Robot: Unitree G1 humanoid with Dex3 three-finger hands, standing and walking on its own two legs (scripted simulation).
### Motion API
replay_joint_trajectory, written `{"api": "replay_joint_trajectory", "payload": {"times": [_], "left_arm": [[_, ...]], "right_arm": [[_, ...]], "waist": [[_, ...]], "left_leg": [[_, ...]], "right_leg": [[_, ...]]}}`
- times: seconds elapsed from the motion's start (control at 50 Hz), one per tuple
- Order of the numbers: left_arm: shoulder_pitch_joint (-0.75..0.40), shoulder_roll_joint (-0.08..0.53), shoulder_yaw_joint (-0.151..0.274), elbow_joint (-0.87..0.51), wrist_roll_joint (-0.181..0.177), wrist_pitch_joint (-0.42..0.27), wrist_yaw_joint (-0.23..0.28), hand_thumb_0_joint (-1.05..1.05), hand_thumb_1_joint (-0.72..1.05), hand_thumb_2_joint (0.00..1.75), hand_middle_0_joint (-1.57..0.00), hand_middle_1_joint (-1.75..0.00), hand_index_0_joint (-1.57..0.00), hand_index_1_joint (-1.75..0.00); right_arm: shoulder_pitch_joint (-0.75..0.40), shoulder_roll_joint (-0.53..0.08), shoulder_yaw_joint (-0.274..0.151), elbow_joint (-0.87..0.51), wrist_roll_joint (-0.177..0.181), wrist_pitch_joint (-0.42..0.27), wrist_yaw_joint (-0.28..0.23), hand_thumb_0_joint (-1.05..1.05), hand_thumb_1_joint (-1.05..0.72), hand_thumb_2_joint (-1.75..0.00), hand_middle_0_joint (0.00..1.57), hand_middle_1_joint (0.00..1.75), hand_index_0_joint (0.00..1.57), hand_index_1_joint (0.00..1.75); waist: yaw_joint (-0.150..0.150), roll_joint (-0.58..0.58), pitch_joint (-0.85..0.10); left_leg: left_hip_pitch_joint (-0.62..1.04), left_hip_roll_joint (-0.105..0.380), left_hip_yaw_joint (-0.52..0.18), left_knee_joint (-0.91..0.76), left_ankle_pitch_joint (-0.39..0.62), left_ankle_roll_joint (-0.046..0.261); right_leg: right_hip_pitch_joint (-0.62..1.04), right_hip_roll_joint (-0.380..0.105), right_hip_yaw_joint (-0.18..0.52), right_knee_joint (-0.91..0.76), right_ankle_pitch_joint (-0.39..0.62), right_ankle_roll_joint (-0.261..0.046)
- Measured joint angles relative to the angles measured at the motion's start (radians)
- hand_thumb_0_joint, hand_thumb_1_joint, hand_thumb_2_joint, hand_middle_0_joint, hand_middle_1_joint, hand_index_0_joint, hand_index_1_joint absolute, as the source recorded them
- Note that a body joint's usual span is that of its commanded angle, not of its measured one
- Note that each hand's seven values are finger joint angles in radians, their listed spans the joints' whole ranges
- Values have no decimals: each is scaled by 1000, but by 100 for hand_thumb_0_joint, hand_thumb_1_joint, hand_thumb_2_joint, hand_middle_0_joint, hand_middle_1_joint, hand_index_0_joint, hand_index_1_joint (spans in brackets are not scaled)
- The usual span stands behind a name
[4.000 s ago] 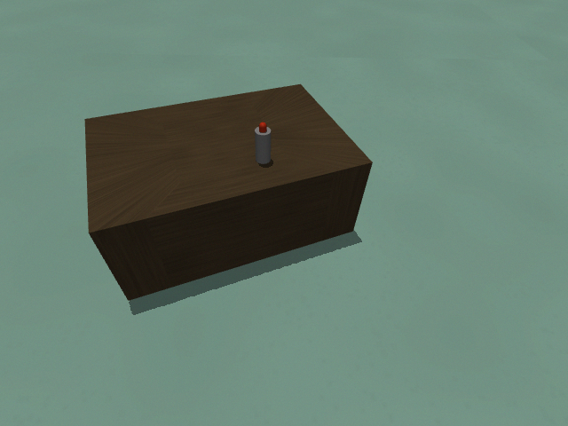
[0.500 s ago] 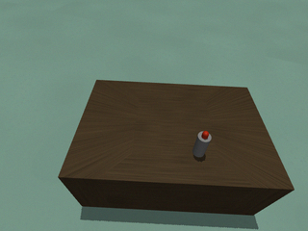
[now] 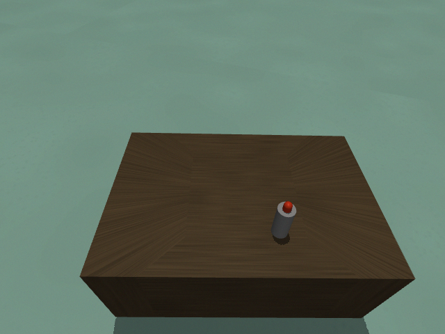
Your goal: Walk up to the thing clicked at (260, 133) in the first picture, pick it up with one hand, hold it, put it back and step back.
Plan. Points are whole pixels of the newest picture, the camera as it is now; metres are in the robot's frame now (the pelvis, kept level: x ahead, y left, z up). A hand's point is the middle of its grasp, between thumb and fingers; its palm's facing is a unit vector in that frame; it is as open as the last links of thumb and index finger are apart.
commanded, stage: walk up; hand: right
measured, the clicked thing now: (283, 217) +0.55 -0.20 -0.27
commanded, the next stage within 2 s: stand in 0.58 s
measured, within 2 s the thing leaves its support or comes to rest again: neither
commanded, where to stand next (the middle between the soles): +0.08 +0.01 m, yaw +0 degrees
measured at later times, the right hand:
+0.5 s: hand out of the picture +0.07 -0.25 -0.15, palm faces +0.03 +0.94 -0.34, open 7.3 cm
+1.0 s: hand out of the picture +0.10 -0.25 -0.14, palm faces +0.01 +0.94 -0.33, open 7.3 cm
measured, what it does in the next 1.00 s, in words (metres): stands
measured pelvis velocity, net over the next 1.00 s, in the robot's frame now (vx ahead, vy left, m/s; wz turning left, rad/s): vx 0.01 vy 0.00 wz -0.01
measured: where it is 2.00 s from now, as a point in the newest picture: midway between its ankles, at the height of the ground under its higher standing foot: outside the picture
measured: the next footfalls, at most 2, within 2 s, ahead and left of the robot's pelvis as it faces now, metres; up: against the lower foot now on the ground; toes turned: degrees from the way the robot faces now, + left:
none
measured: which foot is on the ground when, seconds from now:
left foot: down 0.00-1.00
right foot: down 0.00-1.00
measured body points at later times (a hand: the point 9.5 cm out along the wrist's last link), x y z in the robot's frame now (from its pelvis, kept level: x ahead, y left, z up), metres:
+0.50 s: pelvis +0.01 +0.00 +0.01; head +0.02 +0.01 +0.46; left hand +0.11 +0.30 -0.13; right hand +0.07 -0.30 -0.13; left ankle +0.01 +0.12 -0.74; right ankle +0.02 -0.12 -0.74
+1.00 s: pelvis +0.01 +0.00 +0.01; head +0.01 +0.00 +0.46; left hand +0.10 +0.30 -0.12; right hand +0.10 -0.30 -0.12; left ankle +0.01 +0.12 -0.74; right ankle +0.02 -0.12 -0.74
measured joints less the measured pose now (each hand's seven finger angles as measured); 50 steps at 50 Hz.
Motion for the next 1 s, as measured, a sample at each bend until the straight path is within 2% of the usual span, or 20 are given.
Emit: {"api": "replay_joint_trajectory", "payload": {"times": [0.24, 0.58, 1.0], "left_arm": [[-22, -13, 5, 45, 5, 7, -1, 1, 90, 90, -21, -30, -20, -30], [-24, -21, 11, 64, 4, 19, 3, 1, 90, 90, -21, -30, -20, -30], [-33, -20, 1, 52, 2, 19, 8, 1, 90, 90, -21, -30, -20, -30]], "right_arm": [[0, 2, -7, 53, -9, 3, 1, 1, -91, -90, 20, 30, 21, 30], [20, 23, -13, 75, -11, 2, -5, 1, -91, -90, 20, 30, 21, 30], [-34, 29, -4, 72, -5, 9, -3, 1, -91, -90, 20, 30, 21, 30]], "waist": [[-6, -5, -8], [-13, -8, -3], [-12, -12, -1]], "left_leg": [[46, 4, 18, -81, 31, -3], [79, -5, 36, -119, 31, 4], [97, -6, 17, -178, 79, -4]], "right_leg": [[37, 7, 16, -76, 35, 1], [58, 0, 34, -102, 34, 11], [83, 0, 14, -161, 74, 6]]}}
